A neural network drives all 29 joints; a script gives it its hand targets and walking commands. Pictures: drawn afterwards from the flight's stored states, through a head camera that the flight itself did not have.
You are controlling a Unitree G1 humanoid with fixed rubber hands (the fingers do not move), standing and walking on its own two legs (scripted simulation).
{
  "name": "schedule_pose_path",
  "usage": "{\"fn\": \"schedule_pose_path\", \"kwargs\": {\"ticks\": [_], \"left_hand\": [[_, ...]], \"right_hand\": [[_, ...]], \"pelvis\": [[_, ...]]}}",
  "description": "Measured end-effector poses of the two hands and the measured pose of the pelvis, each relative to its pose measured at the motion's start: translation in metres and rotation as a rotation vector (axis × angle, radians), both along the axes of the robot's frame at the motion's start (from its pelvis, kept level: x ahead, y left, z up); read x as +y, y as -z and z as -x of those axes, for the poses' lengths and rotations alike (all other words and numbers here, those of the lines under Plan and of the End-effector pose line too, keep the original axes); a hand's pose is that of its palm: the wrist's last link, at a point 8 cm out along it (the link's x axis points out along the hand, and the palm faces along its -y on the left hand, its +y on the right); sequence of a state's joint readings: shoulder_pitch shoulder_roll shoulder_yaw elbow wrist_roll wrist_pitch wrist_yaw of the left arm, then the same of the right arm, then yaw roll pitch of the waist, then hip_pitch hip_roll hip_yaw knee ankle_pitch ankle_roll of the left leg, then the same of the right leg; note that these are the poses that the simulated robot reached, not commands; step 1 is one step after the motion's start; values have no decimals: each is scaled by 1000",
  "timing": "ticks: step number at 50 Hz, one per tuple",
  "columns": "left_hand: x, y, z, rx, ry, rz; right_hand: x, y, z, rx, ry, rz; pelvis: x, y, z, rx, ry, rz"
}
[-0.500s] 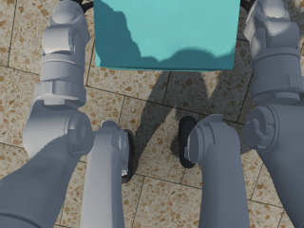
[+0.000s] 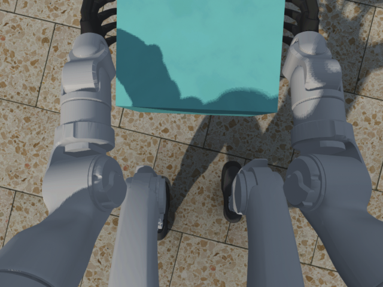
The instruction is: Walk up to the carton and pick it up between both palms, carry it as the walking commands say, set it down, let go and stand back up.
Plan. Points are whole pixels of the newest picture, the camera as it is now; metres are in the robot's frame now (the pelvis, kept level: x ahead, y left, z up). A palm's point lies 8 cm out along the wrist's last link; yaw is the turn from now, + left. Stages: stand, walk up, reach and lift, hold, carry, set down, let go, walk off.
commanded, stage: reach and lift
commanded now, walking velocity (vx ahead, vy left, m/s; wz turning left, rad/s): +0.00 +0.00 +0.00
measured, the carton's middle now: (198, 39) +0.57 -0.03 -0.15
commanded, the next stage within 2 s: none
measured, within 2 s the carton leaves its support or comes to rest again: neither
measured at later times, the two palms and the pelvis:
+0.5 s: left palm (72, 32) +0.52 +0.15 +0.00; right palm (328, 29) +0.50 -0.20 +0.00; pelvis +0.01 +0.01 +0.06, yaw -1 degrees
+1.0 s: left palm (34, 19) +0.50 +0.15 +0.08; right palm (364, 18) +0.48 -0.19 +0.07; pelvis +0.03 +0.00 +0.11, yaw -1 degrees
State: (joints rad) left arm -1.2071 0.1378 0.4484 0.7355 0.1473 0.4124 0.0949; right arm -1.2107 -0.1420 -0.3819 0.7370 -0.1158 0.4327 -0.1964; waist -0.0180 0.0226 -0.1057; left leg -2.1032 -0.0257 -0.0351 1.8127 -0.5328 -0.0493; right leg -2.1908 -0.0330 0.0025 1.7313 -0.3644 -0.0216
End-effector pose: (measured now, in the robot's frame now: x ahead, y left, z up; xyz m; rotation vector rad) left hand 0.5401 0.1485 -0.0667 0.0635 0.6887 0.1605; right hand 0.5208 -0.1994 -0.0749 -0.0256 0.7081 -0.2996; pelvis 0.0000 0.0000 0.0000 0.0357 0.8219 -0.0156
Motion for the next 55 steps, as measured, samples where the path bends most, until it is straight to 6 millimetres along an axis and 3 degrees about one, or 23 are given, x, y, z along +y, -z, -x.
{"fn": "schedule_pose_path", "kwargs": {"ticks": [22,55], "left_hand": [[3,-62,21,7,0,22],[6,-159,48,11,-16,23]], "right_hand": [[3,-69,21,3,14,0],[6,-160,49,5,23,-23]], "pelvis": [[9,-48,-9,-22,0,13],[5,-127,-35,-99,1,19]]}}
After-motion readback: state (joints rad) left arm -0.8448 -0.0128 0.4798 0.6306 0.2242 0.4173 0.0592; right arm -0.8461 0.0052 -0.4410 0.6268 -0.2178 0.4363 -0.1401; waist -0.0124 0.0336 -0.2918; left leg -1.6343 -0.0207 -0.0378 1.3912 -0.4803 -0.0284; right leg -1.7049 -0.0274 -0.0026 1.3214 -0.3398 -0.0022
